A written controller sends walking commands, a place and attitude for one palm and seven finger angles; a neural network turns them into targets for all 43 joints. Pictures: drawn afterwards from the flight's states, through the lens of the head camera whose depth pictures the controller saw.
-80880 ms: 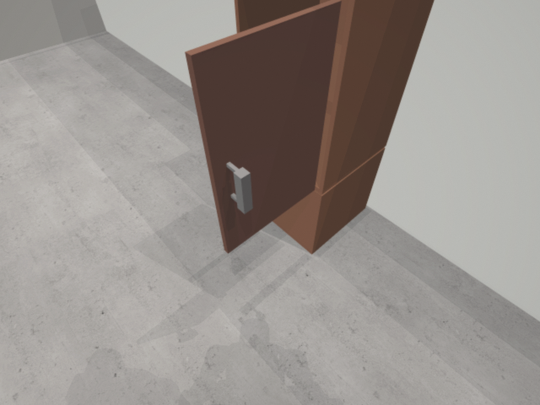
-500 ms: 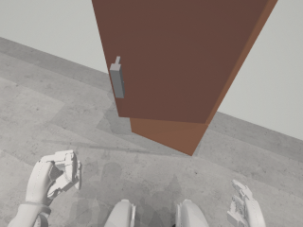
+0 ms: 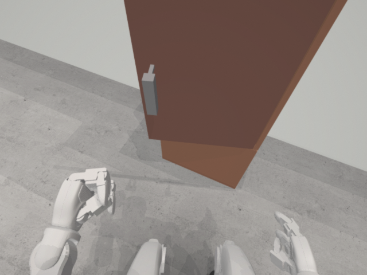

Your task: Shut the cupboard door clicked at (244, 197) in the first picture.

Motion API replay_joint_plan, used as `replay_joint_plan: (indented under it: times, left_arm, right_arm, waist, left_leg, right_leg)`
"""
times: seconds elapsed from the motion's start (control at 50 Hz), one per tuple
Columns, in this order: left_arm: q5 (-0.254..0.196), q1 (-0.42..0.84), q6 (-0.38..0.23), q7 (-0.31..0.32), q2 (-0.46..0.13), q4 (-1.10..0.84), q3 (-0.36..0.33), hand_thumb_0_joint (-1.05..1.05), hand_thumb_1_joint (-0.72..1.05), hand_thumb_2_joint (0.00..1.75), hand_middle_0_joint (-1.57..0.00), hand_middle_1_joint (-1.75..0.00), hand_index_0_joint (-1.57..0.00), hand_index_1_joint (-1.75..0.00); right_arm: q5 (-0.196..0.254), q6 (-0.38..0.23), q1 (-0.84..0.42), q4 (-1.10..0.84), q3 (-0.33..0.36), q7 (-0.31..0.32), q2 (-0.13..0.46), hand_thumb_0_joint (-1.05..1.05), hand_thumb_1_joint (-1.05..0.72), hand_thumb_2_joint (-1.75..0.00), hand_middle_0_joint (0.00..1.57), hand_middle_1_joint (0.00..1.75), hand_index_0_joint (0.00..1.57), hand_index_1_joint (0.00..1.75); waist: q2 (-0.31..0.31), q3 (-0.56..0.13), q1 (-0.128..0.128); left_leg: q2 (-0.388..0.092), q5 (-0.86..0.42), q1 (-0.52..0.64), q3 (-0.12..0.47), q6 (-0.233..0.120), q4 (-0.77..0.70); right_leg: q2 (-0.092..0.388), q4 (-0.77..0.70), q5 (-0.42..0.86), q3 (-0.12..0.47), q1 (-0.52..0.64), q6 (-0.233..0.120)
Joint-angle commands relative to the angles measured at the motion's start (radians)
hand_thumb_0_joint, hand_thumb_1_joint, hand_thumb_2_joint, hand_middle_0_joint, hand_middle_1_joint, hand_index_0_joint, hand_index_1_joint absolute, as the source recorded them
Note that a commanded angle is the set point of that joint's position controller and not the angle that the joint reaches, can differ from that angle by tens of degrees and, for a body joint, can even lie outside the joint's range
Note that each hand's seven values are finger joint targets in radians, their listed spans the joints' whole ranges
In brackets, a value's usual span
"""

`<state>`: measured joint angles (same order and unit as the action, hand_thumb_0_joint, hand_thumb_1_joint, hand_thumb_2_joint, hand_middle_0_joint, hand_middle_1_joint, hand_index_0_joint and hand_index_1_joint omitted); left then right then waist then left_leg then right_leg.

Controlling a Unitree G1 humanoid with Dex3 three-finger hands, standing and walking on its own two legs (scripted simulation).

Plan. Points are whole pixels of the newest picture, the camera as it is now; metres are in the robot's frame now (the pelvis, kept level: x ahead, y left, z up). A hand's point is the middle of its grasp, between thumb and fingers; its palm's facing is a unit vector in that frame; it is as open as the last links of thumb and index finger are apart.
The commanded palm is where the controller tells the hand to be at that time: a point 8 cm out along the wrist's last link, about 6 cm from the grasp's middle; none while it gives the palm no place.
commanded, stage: bring the fist close to the handle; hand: left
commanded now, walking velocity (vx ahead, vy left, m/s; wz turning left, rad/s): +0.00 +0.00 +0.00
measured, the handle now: (152, 89) +0.54 +0.12 +0.05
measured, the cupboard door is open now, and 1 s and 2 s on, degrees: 19 19 10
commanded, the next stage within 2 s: push the door shut along its arc in 1.18 s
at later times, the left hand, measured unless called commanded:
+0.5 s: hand (143, 147) +0.36 +0.12 +0.06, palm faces -0.08 -1.00 -0.03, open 3.1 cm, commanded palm +0.36 +0.17 +0.06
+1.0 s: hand (157, 120) +0.44 +0.10 +0.06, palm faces -0.04 -1.00 -0.03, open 3.1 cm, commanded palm +0.42 +0.15 +0.06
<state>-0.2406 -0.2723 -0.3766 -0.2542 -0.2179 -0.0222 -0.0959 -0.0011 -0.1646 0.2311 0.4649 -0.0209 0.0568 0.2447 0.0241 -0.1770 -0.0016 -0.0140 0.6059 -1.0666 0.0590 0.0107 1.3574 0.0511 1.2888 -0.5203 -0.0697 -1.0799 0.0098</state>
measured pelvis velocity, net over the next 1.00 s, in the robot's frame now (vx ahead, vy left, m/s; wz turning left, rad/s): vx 0.00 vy -0.01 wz -0.03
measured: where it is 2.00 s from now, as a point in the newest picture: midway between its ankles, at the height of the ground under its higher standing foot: outside the picture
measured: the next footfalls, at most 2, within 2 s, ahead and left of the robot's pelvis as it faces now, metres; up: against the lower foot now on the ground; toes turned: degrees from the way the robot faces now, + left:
none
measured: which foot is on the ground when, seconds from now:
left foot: down 0.00-1.00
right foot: down 0.00-1.00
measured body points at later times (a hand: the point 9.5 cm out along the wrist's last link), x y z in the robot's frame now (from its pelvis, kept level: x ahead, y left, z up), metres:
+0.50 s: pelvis +0.00 -0.01 +0.01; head +0.09 -0.01 +0.46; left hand +0.36 +0.17 +0.07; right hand +0.14 -0.26 -0.09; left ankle +0.03 +0.12 -0.61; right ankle +0.05 -0.13 -0.61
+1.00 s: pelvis +0.00 -0.01 +0.02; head +0.11 -0.02 +0.45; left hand +0.44 +0.15 +0.06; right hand +0.07 -0.28 -0.10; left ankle +0.03 +0.12 -0.61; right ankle +0.05 -0.13 -0.61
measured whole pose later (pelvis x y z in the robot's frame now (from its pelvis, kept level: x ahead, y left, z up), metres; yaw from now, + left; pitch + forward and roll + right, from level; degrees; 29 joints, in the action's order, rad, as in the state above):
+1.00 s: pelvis +0.00 -0.01 +0.02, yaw -2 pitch +22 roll +0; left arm -0.11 0.56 -0.48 -0.08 -0.21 0.84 -0.22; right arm -0.02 -0.03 0.32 0.61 0.01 0.01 0.25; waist 0.02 -0.16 0.10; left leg -0.03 0.54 -1.06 0.01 0.03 1.23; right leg 0.03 1.21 -0.46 -0.02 -1.12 0.00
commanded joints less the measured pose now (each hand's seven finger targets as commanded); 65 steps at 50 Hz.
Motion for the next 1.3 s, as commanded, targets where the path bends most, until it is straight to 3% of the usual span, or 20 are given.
replay_joint_plan:
  times: [0.0,0.12,0.24,0.32,0.36,0.44,0.56,0.6,0.64,0.7,0.76,0.82,0.84,0.9,0.96,0.98,1.02,1.04,1.08,1.28]
  left_arm:
    - [0.02,0.192,-0.025,0.051,-0.098,-0.191,-0.03,0.0,0.9,0.9,-1.3,-1.5,-1.3,-1.5]
    - [0.049,0.304,-0.011,0.113,-0.068,-0.092,-0.021,0.0,0.9,0.9,-1.3,-1.5,-1.3,-1.5]
    - [0.069,0.49,-0.03,0.132,-0.059,0.046,-0.005,0.0,0.9,0.9,-1.3,-1.5,-1.3,-1.5]
    - [0.077,0.596,-0.052,0.141,-0.064,0.117,-0.016,0.0,0.9,0.9,-1.3,-1.5,-1.3,-1.5]
    - [0.079,0.689,-0.063,0.15,-0.052,0.162,-0.006,0.0,0.9,0.9,-1.3,-1.5,-1.3,-1.5]
    - [0.087,0.752,-0.081,0.162,-0.045,0.24,-0.009,0.0,0.9,0.9,-1.3,-1.5,-1.3,-1.5]
    - [0.101,0.899,-0.1,0.182,-0.054,0.381,-0.037,0.0,0.9,0.9,-1.3,-1.5,-1.3,-1.5]
    - [0.104,0.953,-0.114,0.192,-0.096,0.412,-0.075,0.0,0.9,0.9,-1.3,-1.5,-1.3,-1.5]
    - [0.111,1.022,-0.123,0.195,-0.061,0.471,-0.051,0.0,0.9,0.9,-1.3,-1.5,-1.3,-1.5]
    - [0.117,1.138,-0.146,0.205,-0.116,0.532,-0.102,0.0,0.9,0.9,-1.3,-1.5,-1.3,-1.5]
    - [0.125,1.194,-0.161,0.205,-0.121,0.615,-0.119,0.0,0.9,0.9,-1.3,-1.5,-1.3,-1.5]
    - [0.128,1.102,-0.162,0.193,-0.154,0.68,-0.163,0.0,0.9,0.9,-1.3,-1.5,-1.3,-1.5]
    - [0.127,1.127,-0.163,0.185,-0.137,0.667,-0.142,0.0,0.9,0.9,-1.3,-1.5,-1.3,-1.5]
    - [0.114,1.096,-0.166,0.175,-0.15,0.666,-0.166,0.0,0.9,0.9,-1.3,-1.5,-1.3,-1.5]
    - [0.116,1.171,-0.177,0.173,-0.126,0.656,-0.138,0.0,0.9,0.9,-1.3,-1.5,-1.3,-1.5]
    - [0.117,1.183,-0.186,0.178,-0.151,0.655,-0.159,0.0,0.9,0.9,-1.3,-1.5,-1.3,-1.5]
    - [0.123,1.207,-0.205,0.182,-0.153,0.638,-0.151,0.0,0.9,0.9,-1.3,-1.5,-1.3,-1.5]
    - [0.126,1.228,-0.211,0.182,-0.124,0.646,-0.126,0.0,0.9,0.9,-1.3,-1.5,-1.3,-1.5]
    - [0.131,1.261,-0.223,0.185,-0.138,0.654,-0.131,0.0,0.9,0.9,-1.3,-1.5,-1.3,-1.5]
    - [0.138,1.211,-0.201,0.195,-0.128,0.704,-0.135,0.0,0.9,0.9,-1.3,-1.5,-1.3,-1.5]
  right_arm:
    - [0.004,-0.044,-0.001,-0.146,0.063,0.005,0.139,0.0,-0.9,-0.9,0.2,0.3,0.2,0.3]
    - [-0.001,-0.019,-0.006,-0.131,0.057,-0.007,0.127,0.0,-0.9,-0.9,0.2,0.3,0.2,0.3]
    - [-0.004,0.0,0.012,-0.089,0.059,-0.012,0.133,0.0,-0.9,-0.9,0.2,0.3,0.2,0.3]
    - [-0.005,0.01,0.015,-0.07,0.061,-0.013,0.134,0.0,-0.9,-0.9,0.2,0.3,0.2,0.3]
    - [-0.005,0.014,0.024,-0.052,0.062,-0.014,0.135,0.0,-0.9,-0.9,0.2,0.3,0.2,0.3]
    - [-0.008,0.027,0.038,-0.033,0.066,-0.02,0.133,0.0,-0.9,-0.9,0.2,0.3,0.2,0.3]
    - [-0.011,0.052,0.066,-0.001,0.072,-0.026,0.132,0.0,-0.9,-0.9,0.2,0.3,0.2,0.3]
    - [-0.012,0.057,0.078,0.001,0.074,-0.023,0.138,0.0,-0.9,-0.9,0.2,0.3,0.2,0.3]
    - [-0.015,0.063,0.084,0.021,0.074,-0.027,0.131,0.0,-0.9,-0.9,0.2,0.3,0.2,0.3]
    - [-0.018,0.066,0.107,0.034,0.076,-0.026,0.136,0.0,-0.9,-0.9,0.2,0.3,0.2,0.3]
    - [-0.023,0.072,0.117,0.055,0.078,-0.031,0.134,0.0,-0.9,-0.9,0.2,0.3,0.2,0.3]
    - [-0.023,0.084,0.13,0.041,0.079,-0.04,0.138,0.0,-0.9,-0.9,0.2,0.3,0.2,0.3]
    - [-0.022,0.089,0.134,0.04,0.079,-0.043,0.136,0.0,-0.9,-0.9,0.2,0.3,0.2,0.3]
    - [-0.019,0.098,0.151,0.026,0.082,-0.047,0.141,0.0,-0.9,-0.9,0.2,0.3,0.2,0.3]
    - [-0.019,0.103,0.148,0.041,0.085,-0.047,0.141,0.0,-0.9,-0.9,0.2,0.3,0.2,0.3]
    - [-0.019,0.103,0.15,0.047,0.088,-0.044,0.145,0.0,-0.9,-0.9,0.2,0.3,0.2,0.3]
    - [-0.021,0.1,0.147,0.049,0.086,-0.041,0.143,0.0,-0.9,-0.9,0.2,0.3,0.2,0.3]
    - [-0.023,0.1,0.149,0.056,0.086,-0.041,0.141,0.0,-0.9,-0.9,0.2,0.3,0.2,0.3]
    - [-0.026,0.099,0.15,0.068,0.089,-0.041,0.145,0.0,-0.9,-0.9,0.2,0.3,0.2,0.3]
    - [-0.027,0.113,0.148,0.05,0.087,-0.049,0.149,0.0,-0.9,-0.9,0.2,0.3,0.2,0.3]
  waist:
    - [0.044,-0.241,0.027]
    - [0.032,-0.266,0.023]
    - [-0.015,-0.251,0.055]
    - [0.006,-0.283,0.047]
    - [-0.004,-0.278,0.066]
    - [0.0,-0.327,0.064]
    - [-0.032,-0.337,0.085]
    - [-0.045,-0.351,0.084]
    - [-0.028,-0.355,0.101]
    - [-0.035,-0.372,0.113]
    - [-0.025,-0.406,0.116]
    - [-0.027,-0.438,0.083]
    - [-0.023,-0.434,0.095]
    - [-0.046,-0.435,0.086]
    - [-0.055,-0.389,0.114]
    - [-0.063,-0.388,0.115]
    - [-0.016,-0.408,0.108]
    - [-0.021,-0.397,0.123]
    - [-0.012,-0.402,0.129]
    - [0.002,-0.425,0.108]
  left_leg:
    - [0.03,-0.183,0.155,0.003,-0.02,-0.274]
    - [0.03,-0.206,0.173,-0.01,-0.019,-0.293]
    - [0.025,-0.194,0.165,-0.018,-0.022,-0.294]
    - [0.027,-0.211,0.175,-0.026,-0.021,-0.296]
    - [0.025,-0.212,0.181,-0.025,-0.021,-0.295]
    - [0.026,-0.273,0.194,-0.034,-0.021,-0.291]
    - [0.026,-0.283,0.171,-0.051,-0.023,-0.284]
    - [0.027,-0.284,0.155,-0.048,-0.025,-0.283]
    - [0.027,-0.282,0.159,-0.055,-0.024,-0.278]
    - [0.031,-0.268,0.133,-0.055,-0.028,-0.27]
    - [0.031,-0.274,0.122,-0.065,-0.027,-0.261]
    - [0.032,-0.307,0.112,-0.073,-0.025,-0.271]
    - [0.031,-0.306,0.114,-0.074,-0.025,-0.271]
    - [0.033,-0.315,0.111,-0.074,-0.028,-0.281]
    - [0.028,-0.257,0.109,-0.075,-0.028,-0.283]
    - [0.027,-0.247,0.111,-0.074,-0.029,-0.284]
    - [0.028,-0.251,0.133,-0.07,-0.028,-0.288]
    - [0.028,-0.253,0.139,-0.068,-0.028,-0.286]
    - [0.027,-0.236,0.149,-0.064,-0.027,-0.282]
    - [0.026,-0.276,0.173,-0.058,-0.021,-0.296]
  right_leg:
    - [-0.052,-0.182,0.089,0.001,0.201,-0.042]
    - [-0.046,-0.206,0.113,0.006,0.242,-0.04]
    - [-0.041,-0.232,0.114,0.017,0.248,-0.035]
    - [-0.037,-0.23,0.134,0.026,0.263,-0.038]
    - [-0.036,-0.232,0.141,0.025,0.249,-0.035]
    - [-0.034,-0.225,0.214,0.032,0.284,-0.035]
    - [-0.032,-0.235,0.259,0.048,0.313,-0.026]
    - [-0.037,-0.234,0.26,0.054,0.329,-0.028]
    - [-0.033,-0.236,0.274,0.056,0.316,-0.024]
    - [-0.036,-0.237,0.262,0.066,0.327,-0.023]
    - [-0.033,-0.233,0.29,0.076,0.336,-0.02]
    - [-0.036,-0.226,0.334,0.077,0.38,-0.025]
    - [-0.036,-0.226,0.341,0.075,0.375,-0.023]
    - [-0.042,-0.236,0.35,0.075,0.402,-0.026]
    - [-0.038,-0.255,0.285,0.077,0.355,-0.018]
    - [-0.038,-0.26,0.269,0.077,0.352,-0.018]
    - [-0.039,-0.249,0.264,0.075,0.338,-0.023]
    - [-0.039,-0.247,0.267,0.069,0.322,-0.022]
    - [-0.039,-0.249,0.242,0.068,0.301,-0.021]
    - [-0.044,-0.234,0.271,0.051,0.3,-0.029]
